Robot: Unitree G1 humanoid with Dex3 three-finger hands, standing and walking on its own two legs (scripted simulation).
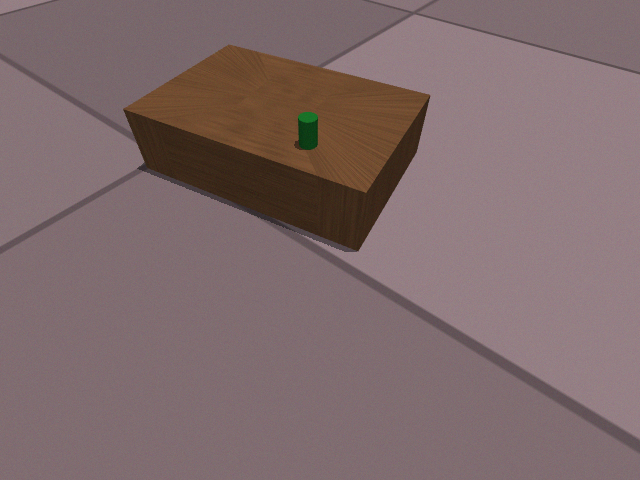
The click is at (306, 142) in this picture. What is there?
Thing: squat round
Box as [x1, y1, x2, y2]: [298, 112, 317, 149]
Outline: 303,112 298,116 299,145 302,148 310,149 315,147 317,144 317,116 311,112
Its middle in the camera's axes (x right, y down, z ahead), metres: -0.05 -0.43 +1.52
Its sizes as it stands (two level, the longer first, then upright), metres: 0.076 0.076 0.123
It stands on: a support 0.33 m high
